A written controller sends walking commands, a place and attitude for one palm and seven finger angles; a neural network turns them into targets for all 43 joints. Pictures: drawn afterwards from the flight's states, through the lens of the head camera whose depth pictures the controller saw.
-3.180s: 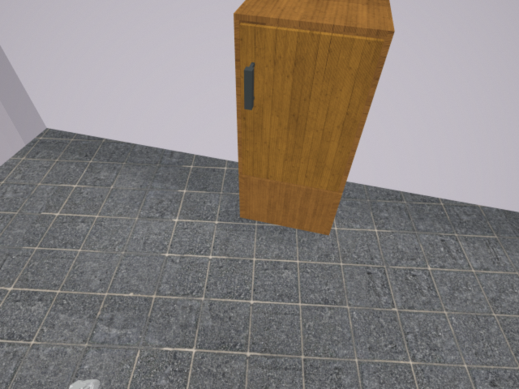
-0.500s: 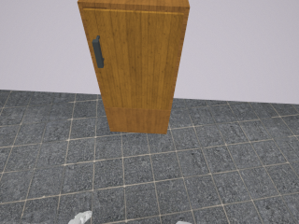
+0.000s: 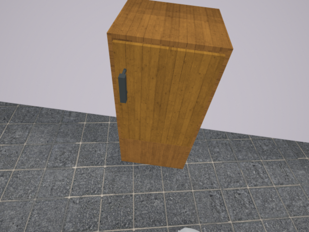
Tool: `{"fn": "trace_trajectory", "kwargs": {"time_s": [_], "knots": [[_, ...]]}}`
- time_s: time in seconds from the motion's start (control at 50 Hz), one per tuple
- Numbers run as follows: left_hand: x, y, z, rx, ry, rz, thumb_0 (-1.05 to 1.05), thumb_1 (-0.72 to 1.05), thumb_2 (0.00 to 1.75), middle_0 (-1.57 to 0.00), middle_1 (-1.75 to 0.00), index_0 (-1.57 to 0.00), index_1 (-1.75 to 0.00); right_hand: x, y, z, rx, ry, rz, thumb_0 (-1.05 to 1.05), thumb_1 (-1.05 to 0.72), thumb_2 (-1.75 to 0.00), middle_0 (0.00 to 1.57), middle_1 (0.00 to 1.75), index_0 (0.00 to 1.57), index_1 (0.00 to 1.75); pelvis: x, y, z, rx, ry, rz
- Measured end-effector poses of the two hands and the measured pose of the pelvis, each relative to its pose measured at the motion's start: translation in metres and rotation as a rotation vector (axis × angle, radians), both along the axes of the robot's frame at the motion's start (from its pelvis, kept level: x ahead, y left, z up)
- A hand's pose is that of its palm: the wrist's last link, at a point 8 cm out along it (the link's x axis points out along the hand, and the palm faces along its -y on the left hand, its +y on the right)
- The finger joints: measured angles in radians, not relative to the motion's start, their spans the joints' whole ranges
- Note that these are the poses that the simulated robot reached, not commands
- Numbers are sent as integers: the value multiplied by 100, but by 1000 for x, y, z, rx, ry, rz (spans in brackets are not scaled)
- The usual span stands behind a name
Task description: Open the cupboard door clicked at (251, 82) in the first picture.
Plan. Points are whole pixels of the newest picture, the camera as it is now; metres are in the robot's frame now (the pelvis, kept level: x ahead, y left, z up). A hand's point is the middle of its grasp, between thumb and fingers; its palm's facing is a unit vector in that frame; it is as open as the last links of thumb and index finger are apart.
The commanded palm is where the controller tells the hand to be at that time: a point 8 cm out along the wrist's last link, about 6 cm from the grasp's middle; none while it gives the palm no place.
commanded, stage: come to a stop and stand still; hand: left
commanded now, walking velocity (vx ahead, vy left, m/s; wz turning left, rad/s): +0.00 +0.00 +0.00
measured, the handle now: (124, 85) +0.65 +0.17 -0.03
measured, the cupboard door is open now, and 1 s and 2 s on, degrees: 0 0 0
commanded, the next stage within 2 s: look again from close up in 1.16 s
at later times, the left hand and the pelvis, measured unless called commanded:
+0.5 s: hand out of the picture +0.11 +0.18 -0.19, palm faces +0.09 -0.98 -0.20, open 7.3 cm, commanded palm none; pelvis +0.03 +0.00 -0.02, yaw +2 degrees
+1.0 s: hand out of the picture +0.00 +0.15 -0.19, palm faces +0.06 -0.98 -0.18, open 7.4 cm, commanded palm none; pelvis +0.01 -0.02 -0.01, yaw +2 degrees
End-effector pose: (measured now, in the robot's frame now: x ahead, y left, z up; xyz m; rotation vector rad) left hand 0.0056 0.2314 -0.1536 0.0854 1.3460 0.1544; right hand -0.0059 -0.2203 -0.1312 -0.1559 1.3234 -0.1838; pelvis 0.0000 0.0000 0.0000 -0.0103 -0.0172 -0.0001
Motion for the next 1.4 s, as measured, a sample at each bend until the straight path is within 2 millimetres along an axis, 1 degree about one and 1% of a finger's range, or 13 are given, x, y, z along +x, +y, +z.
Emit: {"fn": "trace_trajectory", "kwargs": {"time_s": [0.16,0.24,0.34,0.44,0.52,0.6,0.68,0.78,0.88,0.98,1.08,1.24,1.4], "knots": [[71,-12,5,55,-26,-35,1,94,89,-20,-29,-20,-30,-5,27,-20,115,161,-72,1,-91,-89,20,30,20,30,45,-12,-5,28,-19,4],[96,-22,0,87,-46,-43,0,94,89,-20,-29,-20,-30,7,21,-38,147,202,-106,1,-90,-89,20,30,20,30,62,-23,-17,32,-18,10],[105,-24,2,98,-83,-15,0,94,89,-21,-30,-20,-30,40,0,-42,105,167,-67,1,-91,-89,20,30,20,30,53,-22,-18,19,-8,34],[97,-13,0,84,-113,1,0,93,89,-21,-30,-20,-30,79,-17,-32,26,39,-4,1,-91,-89,20,30,20,30,38,-11,-18,13,-1,38],[85,3,-12,51,-129,13,0,91,89,-21,-30,-20,-30,90,-18,-22,-35,-77,27,1,-92,-89,20,30,20,30,26,4,-24,1,-7,35],[65,12,-8,26,-93,25,0,91,89,-20,-30,-20,-30,79,-5,-5,-48,-94,44,0,-91,-89,20,30,20,30,22,11,-12,6,-18,35],[38,15,0,17,-50,38,0,91,89,-20,-29,-20,-30,65,6,2,-28,-64,46,0,-91,-89,20,30,20,30,23,12,-1,4,-9,32],[6,7,3,23,57,25,0,91,89,-20,-29,-20,-30,45,4,-3,-7,-18,9,1,-92,-89,20,30,20,30,23,6,1,13,-5,20],[-11,-10,3,49,100,-17,0,91,89,-20,-29,-20,-30,23,-8,-20,32,44,-9,1,-92,-89,20,30,20,30,16,-8,-7,21,-1,6],[-17,-29,-1,32,65,0,0,91,89,-20,-29,-20,-30,15,-20,-21,18,53,8,1,-91,-89,20,30,20,30,14,-16,-11,-1,-3,39],[-10,-41,-6,5,7,14,0,91,89,-20,-30,-20,-30,19,-24,-20,6,17,15,1,-91,-89,20,30,20,30,12,-17,-11,0,-28,42],[-12,-29,-3,23,-52,12,1,92,89,-21,-30,-20,-30,29,-18,-16,13,-61,29,1,-91,-89,20,30,20,30,0,-14,-9,0,-54,39],[-26,-5,2,55,-60,14,0,91,89,-21,-30,-20,-30,13,-11,-13,13,-57,40,1,-91,-89,20,30,20,30,-15,-4,-7,-1,-54,39]]}}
